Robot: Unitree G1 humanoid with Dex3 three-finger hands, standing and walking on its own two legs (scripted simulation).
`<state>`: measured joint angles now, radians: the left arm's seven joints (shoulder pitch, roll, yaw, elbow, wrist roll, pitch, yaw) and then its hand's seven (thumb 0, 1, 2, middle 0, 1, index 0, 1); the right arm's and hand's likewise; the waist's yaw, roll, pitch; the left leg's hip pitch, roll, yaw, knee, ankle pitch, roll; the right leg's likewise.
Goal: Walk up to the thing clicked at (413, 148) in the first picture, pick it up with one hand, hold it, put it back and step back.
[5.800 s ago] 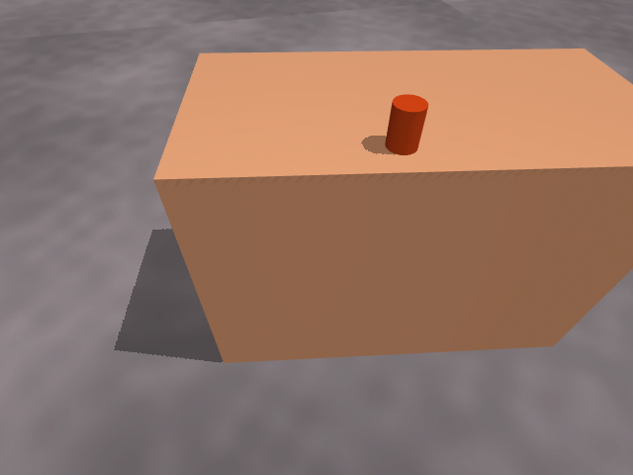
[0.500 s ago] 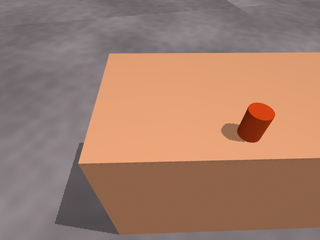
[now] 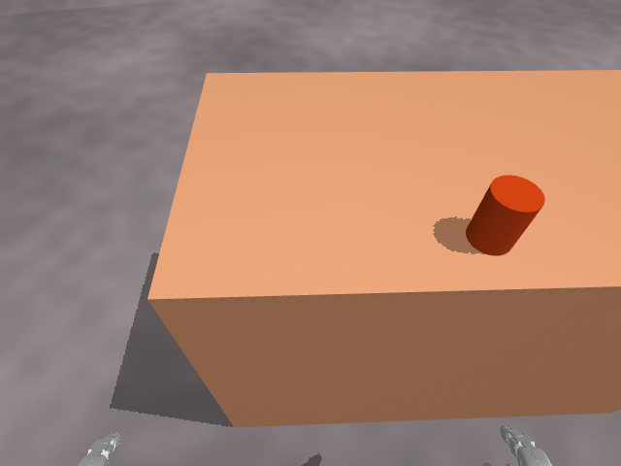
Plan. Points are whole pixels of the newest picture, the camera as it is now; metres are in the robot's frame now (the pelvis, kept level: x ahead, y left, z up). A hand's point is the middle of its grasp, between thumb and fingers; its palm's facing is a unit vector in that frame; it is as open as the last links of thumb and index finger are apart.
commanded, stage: rise first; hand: right
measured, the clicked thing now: (502, 216) +0.43 -0.27 +0.07
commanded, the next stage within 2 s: go down in 1.86 s
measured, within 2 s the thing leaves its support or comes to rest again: neither
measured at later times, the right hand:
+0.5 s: hand (526, 402) +0.21 -0.26 -0.01, palm faces +0.29 +0.89 -0.36, open 17.0 cm
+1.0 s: hand (586, 388) +0.19 -0.26 +0.10, palm faces +0.35 +0.84 -0.41, open 17.5 cm
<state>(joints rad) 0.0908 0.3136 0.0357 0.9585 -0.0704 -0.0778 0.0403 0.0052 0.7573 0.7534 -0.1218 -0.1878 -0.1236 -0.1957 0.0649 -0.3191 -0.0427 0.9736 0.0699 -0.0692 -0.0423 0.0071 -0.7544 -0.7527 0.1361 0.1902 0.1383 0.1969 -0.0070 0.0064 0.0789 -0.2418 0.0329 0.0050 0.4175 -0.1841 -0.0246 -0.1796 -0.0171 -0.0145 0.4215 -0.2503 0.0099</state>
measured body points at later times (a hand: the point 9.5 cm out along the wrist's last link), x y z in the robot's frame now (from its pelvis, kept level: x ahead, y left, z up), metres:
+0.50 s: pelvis +0.02 +0.00 +0.00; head +0.02 +0.02 +0.45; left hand +0.19 +0.26 -0.08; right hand +0.19 -0.30 +0.02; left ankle +0.02 +0.14 -0.74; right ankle -0.02 -0.13 -0.74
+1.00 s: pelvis +0.01 +0.00 +0.00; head +0.01 +0.02 +0.45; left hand +0.18 +0.26 -0.09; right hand +0.17 -0.30 +0.12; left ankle +0.02 +0.14 -0.74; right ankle -0.02 -0.13 -0.74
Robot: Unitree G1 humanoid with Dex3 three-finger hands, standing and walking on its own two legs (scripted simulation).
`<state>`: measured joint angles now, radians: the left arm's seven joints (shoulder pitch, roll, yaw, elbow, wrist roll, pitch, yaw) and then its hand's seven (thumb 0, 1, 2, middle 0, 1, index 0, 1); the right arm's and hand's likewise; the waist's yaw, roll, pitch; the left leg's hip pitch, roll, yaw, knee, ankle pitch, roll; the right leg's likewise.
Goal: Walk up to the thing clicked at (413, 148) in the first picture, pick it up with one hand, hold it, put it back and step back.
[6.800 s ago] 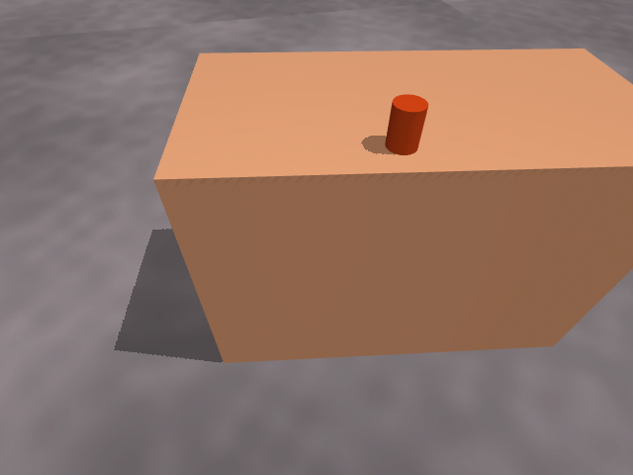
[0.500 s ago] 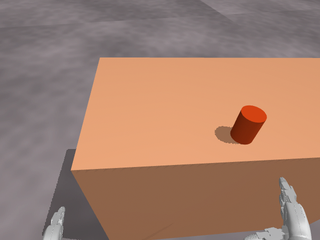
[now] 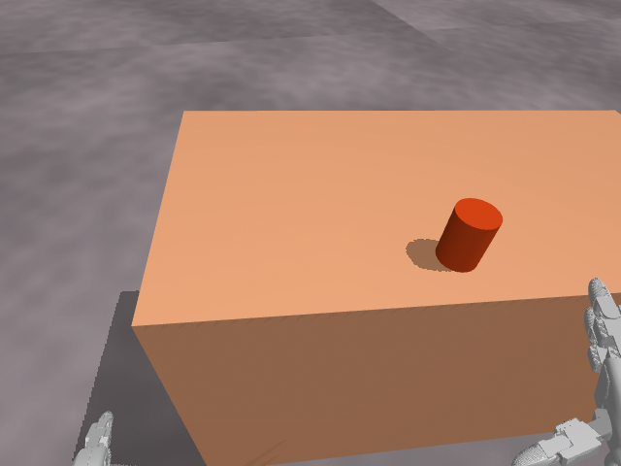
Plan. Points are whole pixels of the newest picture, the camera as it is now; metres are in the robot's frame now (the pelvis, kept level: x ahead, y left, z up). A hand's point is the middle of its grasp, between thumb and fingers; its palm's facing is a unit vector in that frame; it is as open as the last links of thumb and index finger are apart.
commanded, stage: rise first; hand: right
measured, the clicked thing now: (466, 236) +0.43 -0.26 +0.07
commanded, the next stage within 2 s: go down in 0.86 s
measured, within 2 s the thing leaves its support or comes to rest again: neither
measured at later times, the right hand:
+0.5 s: hand (586, 367) +0.18 -0.26 +0.15, palm faces +0.37 +0.82 -0.43, open 17.5 cm
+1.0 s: hand (614, 351) +0.18 -0.26 +0.18, palm faces +0.43 +0.78 -0.45, open 17.4 cm
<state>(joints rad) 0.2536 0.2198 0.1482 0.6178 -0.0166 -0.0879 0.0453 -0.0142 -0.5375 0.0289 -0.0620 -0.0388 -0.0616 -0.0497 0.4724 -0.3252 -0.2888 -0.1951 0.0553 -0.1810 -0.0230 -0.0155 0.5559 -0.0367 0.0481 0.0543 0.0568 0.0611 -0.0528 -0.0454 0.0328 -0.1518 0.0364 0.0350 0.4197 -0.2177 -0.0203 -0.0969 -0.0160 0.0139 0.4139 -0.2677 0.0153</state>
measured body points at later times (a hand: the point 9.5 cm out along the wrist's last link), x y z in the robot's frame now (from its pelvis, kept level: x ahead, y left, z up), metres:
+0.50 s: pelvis -0.01 +0.00 +0.00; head -0.01 +0.02 +0.45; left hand +0.15 +0.26 -0.09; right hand +0.16 -0.30 +0.17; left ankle +0.01 +0.13 -0.74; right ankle -0.02 -0.13 -0.74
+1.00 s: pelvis -0.01 +0.00 +0.00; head -0.01 +0.02 +0.45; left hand +0.15 +0.26 -0.09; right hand +0.15 -0.30 +0.21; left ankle +0.01 +0.13 -0.74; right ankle -0.02 -0.13 -0.74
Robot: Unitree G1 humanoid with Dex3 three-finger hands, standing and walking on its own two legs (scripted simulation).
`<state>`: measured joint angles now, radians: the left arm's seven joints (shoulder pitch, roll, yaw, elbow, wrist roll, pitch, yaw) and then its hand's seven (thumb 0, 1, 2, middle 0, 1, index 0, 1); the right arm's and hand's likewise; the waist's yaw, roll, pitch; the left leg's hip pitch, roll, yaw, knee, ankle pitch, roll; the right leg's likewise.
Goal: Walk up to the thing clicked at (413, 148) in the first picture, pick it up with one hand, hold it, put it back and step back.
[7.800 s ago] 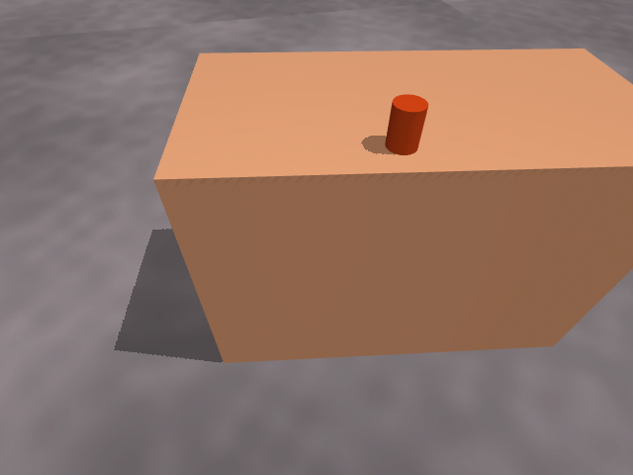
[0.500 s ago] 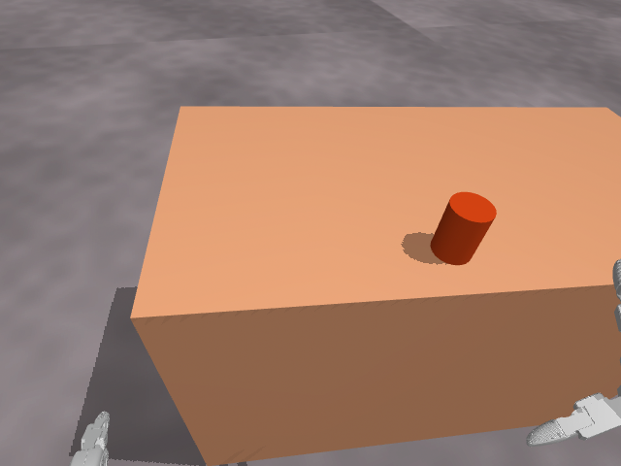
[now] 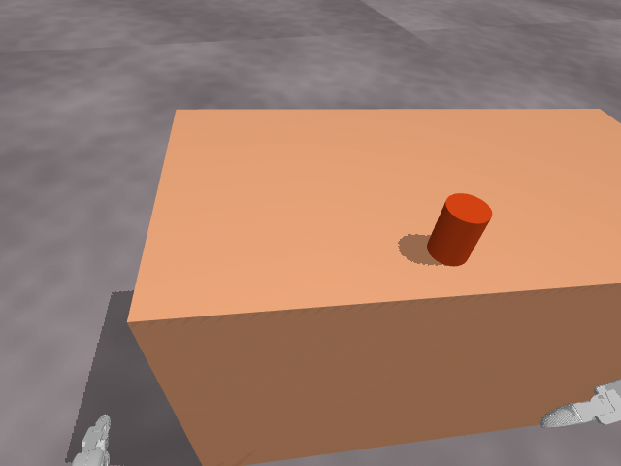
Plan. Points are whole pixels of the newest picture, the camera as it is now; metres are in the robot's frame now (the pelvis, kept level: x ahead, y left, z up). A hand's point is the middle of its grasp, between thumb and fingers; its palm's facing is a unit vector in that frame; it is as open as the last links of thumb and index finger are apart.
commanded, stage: go down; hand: right
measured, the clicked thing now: (457, 230) +0.44 -0.26 +0.07
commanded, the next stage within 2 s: none
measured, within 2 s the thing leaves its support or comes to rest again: neither
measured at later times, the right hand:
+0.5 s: hand out of the picture +0.26 -0.35 +0.19, palm faces +0.37 +0.89 -0.27, open 17.2 cm
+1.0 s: hand out of the picture +0.28 -0.39 +0.20, palm faces +0.33 +0.94 -0.13, open 17.5 cm
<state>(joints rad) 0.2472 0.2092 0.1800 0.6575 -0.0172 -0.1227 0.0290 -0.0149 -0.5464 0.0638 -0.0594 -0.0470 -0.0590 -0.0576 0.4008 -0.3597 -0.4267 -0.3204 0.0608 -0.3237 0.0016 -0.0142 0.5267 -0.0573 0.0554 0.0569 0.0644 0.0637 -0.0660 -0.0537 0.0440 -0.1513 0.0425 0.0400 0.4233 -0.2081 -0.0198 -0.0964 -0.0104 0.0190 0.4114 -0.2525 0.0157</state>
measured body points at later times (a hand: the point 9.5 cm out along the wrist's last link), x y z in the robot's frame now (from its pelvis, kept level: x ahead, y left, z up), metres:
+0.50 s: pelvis +0.00 +0.00 +0.00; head -0.01 +0.01 +0.45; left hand +0.16 +0.24 -0.09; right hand +0.23 -0.40 +0.21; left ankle +0.02 +0.13 -0.74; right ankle -0.01 -0.13 -0.74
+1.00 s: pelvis +0.00 +0.00 +0.00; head +0.00 +0.00 +0.45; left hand +0.16 +0.25 -0.09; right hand +0.26 -0.44 +0.21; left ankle +0.02 +0.13 -0.74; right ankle -0.01 -0.13 -0.74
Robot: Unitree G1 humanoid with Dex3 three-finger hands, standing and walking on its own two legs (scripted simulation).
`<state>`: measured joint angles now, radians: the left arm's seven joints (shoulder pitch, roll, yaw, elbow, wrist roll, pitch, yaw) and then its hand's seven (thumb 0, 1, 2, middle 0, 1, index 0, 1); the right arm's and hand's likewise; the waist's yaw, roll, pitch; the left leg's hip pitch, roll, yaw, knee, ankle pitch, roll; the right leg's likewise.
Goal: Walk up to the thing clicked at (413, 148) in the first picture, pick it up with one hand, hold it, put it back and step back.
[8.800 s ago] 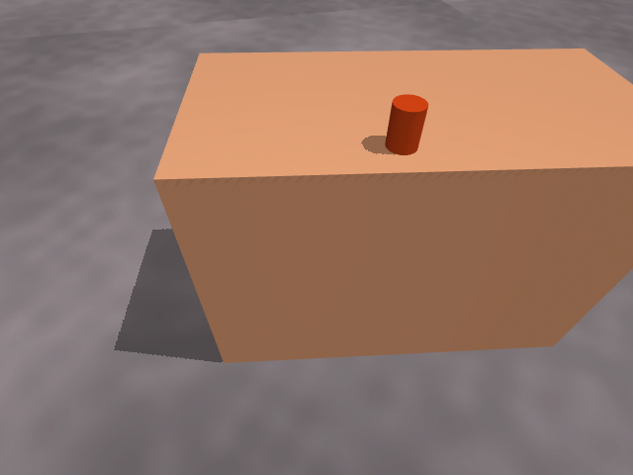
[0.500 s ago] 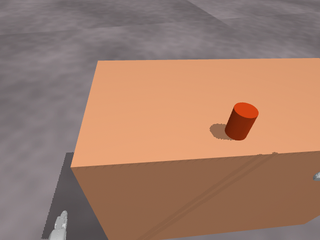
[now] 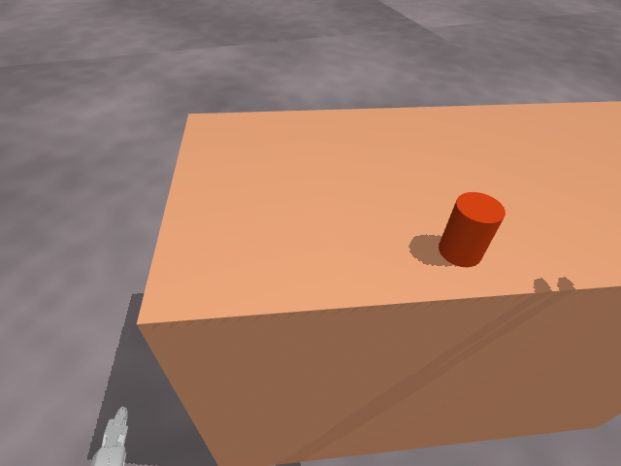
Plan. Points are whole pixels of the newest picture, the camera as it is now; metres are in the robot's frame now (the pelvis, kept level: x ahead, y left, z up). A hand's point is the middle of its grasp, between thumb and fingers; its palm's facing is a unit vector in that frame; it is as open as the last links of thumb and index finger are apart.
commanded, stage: go down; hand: right
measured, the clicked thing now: (469, 230) +0.44 -0.26 +0.07
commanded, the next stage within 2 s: approach in 1.98 s
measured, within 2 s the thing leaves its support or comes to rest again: neither
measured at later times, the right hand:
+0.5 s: hand out of the picture +0.32 -0.42 +0.21, palm faces +0.30 +0.95 -0.01, open 17.7 cm
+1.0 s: hand out of the picture +0.34 -0.44 +0.21, palm faces +0.32 +0.95 +0.00, open 17.7 cm
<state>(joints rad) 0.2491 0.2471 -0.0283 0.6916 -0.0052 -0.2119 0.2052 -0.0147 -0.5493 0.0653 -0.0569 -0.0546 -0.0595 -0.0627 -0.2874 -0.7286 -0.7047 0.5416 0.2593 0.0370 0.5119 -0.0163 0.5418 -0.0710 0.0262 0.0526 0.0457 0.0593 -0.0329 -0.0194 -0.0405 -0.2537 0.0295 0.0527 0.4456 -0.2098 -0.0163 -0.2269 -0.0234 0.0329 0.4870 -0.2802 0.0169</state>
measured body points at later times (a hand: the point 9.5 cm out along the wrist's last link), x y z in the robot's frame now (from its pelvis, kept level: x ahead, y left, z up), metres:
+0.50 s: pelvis +0.01 +0.00 +0.00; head +0.03 +0.00 +0.45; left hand +0.16 +0.25 -0.08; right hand +0.30 -0.47 +0.21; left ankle +0.01 +0.13 -0.74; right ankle -0.01 -0.13 -0.74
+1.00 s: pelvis +0.01 -0.01 -0.01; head +0.04 -0.02 +0.44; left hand +0.16 +0.24 -0.08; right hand +0.31 -0.49 +0.21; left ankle +0.01 +0.13 -0.74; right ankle -0.01 -0.13 -0.74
